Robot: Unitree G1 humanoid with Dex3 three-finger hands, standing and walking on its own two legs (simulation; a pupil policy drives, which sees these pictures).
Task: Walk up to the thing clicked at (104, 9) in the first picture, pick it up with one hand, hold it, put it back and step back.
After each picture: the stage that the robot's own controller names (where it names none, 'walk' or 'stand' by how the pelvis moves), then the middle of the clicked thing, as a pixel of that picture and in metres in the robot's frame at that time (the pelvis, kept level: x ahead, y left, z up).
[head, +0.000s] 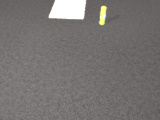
stand; (102, 15) +1.88 -0.28 -0.65
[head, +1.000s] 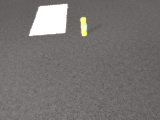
walk; (83, 27) +1.75 +0.09 -0.62
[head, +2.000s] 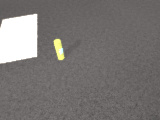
walk; (59, 50) +1.19 +0.33 -0.65
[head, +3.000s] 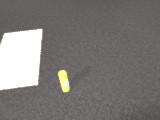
walk; (64, 81) +0.80 +0.23 -0.65
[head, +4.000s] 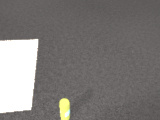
walk; (64, 110) +0.54 +0.13 -0.63
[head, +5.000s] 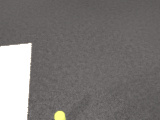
stand; out of the picture +0.43 +0.16 -0.65
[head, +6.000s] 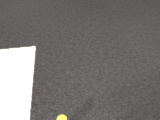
stand; out of the picture +0.42 +0.15 -0.65
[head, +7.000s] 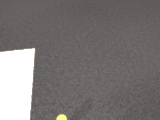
stand; out of the picture +0.44 +0.16 -0.66
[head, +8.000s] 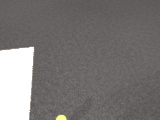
stand; out of the picture +0.42 +0.16 -0.66
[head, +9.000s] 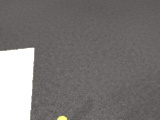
go down; out of the picture +0.41 +0.15 -0.66
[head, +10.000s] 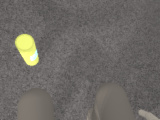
go down; (28, 52) +0.50 +0.19 -0.31
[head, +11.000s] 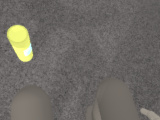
approach; (22, 46) +0.50 +0.20 -0.26
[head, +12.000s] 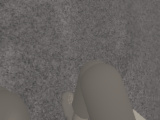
close in; out of the picture +0.49 +0.25 -0.17
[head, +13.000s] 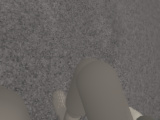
close; out of the picture +0.49 +0.27 -0.17
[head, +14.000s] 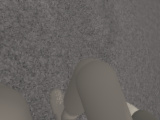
lift; out of the picture +0.45 +0.24 -0.18
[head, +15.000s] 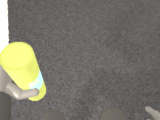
lift; (28, 77) +0.34 +0.17 +0.03
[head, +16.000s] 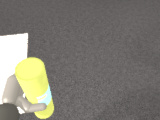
hold; (38, 92) +0.30 +0.15 +0.05
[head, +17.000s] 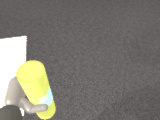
hold; (40, 94) +0.30 +0.15 +0.03
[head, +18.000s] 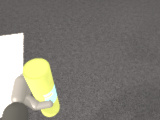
crouch; (44, 91) +0.31 +0.14 +0.02
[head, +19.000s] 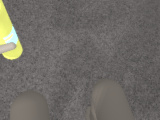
crouch; (2, 34) +0.49 +0.19 -0.04
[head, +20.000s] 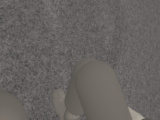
lower; out of the picture +0.46 +0.26 -0.18
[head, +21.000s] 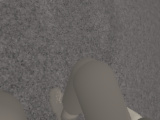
lower; out of the picture +0.48 +0.28 -0.17
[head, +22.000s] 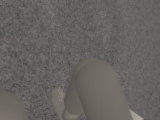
lower; out of the picture +0.47 +0.27 -0.17
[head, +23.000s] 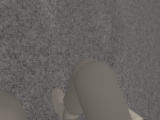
lower; out of the picture +0.46 +0.28 -0.17
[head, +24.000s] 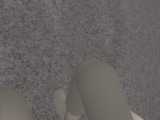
loosen; out of the picture +0.47 +0.24 -0.16
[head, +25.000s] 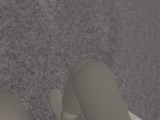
withdraw; out of the picture +0.47 +0.25 -0.18
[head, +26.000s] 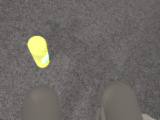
walk; (40, 54) +0.49 +0.18 -0.28
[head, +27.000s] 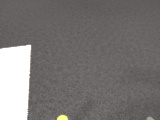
stand; out of the picture +0.41 +0.13 -0.59
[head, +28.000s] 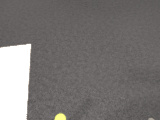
stand; out of the picture +0.42 +0.15 -0.60
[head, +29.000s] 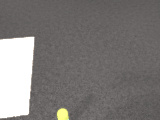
stand; out of the picture +0.42 +0.14 -0.61
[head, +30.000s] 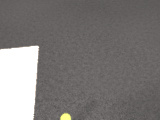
walk; out of the picture +0.44 +0.14 -0.65
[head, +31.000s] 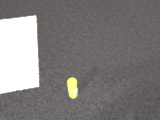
walk; (72, 88) +0.57 +0.09 -0.64
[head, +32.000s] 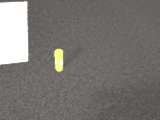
walk; (59, 60) +0.84 +0.16 -0.64
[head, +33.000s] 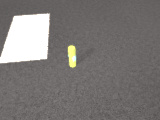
stand; (72, 56) +1.08 +0.14 -0.64
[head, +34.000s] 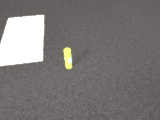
stand; (68, 58) +1.06 +0.16 -0.66
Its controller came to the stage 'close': yes
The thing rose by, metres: 0.69
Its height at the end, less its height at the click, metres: +0.00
